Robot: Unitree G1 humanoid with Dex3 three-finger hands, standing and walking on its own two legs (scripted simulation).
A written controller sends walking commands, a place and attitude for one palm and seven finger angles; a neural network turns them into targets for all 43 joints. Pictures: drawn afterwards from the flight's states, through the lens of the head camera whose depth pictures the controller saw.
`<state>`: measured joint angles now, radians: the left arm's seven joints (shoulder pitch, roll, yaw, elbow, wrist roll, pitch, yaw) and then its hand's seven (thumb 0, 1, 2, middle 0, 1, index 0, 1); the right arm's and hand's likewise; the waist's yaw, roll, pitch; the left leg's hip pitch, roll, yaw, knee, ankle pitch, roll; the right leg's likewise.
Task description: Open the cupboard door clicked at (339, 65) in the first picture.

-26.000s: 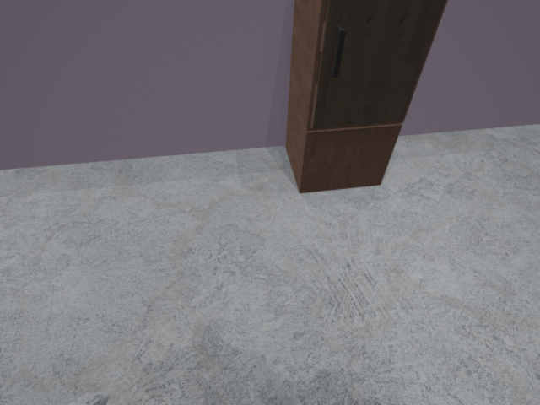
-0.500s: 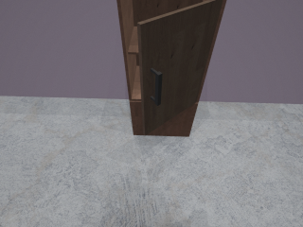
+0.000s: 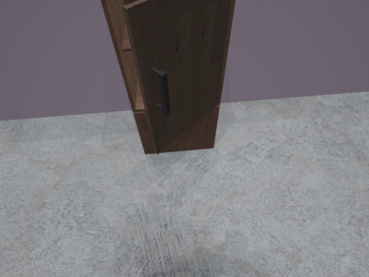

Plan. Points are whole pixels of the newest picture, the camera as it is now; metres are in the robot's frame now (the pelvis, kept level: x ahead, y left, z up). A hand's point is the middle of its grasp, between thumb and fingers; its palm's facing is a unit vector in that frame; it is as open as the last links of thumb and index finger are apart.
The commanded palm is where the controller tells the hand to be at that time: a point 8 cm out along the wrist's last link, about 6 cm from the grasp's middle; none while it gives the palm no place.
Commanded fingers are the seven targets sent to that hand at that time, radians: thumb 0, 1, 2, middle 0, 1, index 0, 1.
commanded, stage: walk to a spot facing it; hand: left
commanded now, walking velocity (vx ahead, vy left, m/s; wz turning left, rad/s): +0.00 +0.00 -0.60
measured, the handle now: (160, 92) +0.63 +0.12 +0.00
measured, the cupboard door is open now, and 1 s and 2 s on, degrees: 41 41 41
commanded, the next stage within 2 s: none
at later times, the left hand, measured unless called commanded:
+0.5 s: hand out of the picture +0.09 +0.17 -0.15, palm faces -0.18 -0.95 -0.26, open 7.4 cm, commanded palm none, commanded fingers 0.00 0.90 0.90 -0.20 -0.30 -0.20 -0.30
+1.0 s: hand (152, 231) +0.25 +0.11 -0.16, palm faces -0.57 -0.77 -0.28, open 7.4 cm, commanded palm none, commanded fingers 0.00 0.90 0.90 -0.20 -0.30 -0.20 -0.30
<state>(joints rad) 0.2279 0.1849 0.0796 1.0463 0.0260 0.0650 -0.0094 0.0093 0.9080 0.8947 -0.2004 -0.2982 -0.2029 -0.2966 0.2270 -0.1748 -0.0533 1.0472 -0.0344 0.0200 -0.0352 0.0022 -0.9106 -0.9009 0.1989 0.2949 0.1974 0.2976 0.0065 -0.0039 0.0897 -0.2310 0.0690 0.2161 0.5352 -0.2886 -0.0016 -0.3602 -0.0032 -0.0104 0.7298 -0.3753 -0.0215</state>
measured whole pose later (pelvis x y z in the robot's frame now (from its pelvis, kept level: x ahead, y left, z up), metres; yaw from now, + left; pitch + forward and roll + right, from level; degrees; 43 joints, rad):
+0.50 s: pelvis +0.02 -0.02 +0.01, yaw -17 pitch +2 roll +2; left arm 0.27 0.19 0.08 0.94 0.03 0.03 0.01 0.01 0.90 0.89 -0.20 -0.30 -0.21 -0.30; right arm 0.02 -0.21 -0.06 0.89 -0.01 0.05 -0.03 0.00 -0.91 -0.90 0.20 0.29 0.20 0.30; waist 0.06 -0.02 0.09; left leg -0.44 0.00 -0.04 0.91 -0.42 -0.06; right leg -0.26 0.11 0.20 0.45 -0.20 -0.07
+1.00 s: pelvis +0.03 -0.01 -0.01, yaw -36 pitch +1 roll +0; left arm 0.15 0.28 0.07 0.88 0.02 0.04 -0.04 0.01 0.91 0.90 -0.20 -0.30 -0.20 -0.30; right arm 0.28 -0.25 -0.04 0.91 -0.02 0.03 -0.02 0.01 -0.91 -0.90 0.20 0.30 0.20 0.30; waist -0.02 0.01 0.09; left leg -0.29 0.13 0.13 0.71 -0.44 -0.06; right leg -0.32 -0.02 -0.03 0.60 -0.28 -0.01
